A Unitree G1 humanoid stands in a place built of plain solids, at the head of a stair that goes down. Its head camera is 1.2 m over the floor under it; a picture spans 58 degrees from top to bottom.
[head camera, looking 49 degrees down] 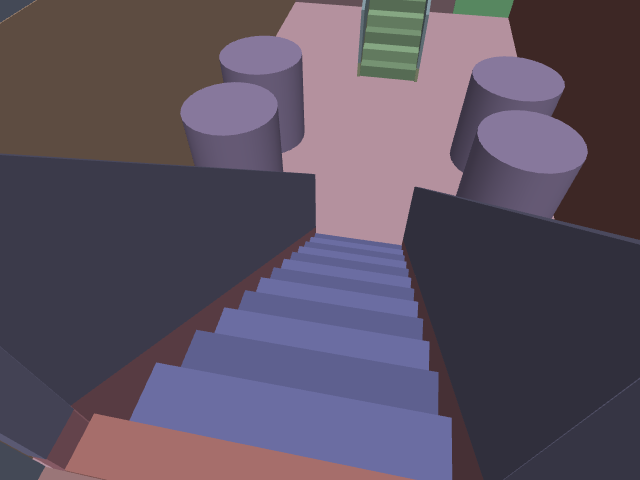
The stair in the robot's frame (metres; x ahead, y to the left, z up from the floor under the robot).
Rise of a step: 0.21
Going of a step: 0.25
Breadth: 1.01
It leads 11 degrees to the right of straight ahead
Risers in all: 13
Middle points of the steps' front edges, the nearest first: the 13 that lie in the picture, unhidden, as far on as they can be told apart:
0.33 0.12 0.00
0.57 0.07 -0.21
0.82 0.03 -0.43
1.07 -0.02 -0.64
1.31 -0.07 -0.85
1.56 -0.11 -1.07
1.81 -0.16 -1.28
2.05 -0.21 -1.50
2.30 -0.25 -1.71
2.55 -0.30 -1.92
2.80 -0.35 -2.14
3.04 -0.39 -2.35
3.29 -0.44 -2.57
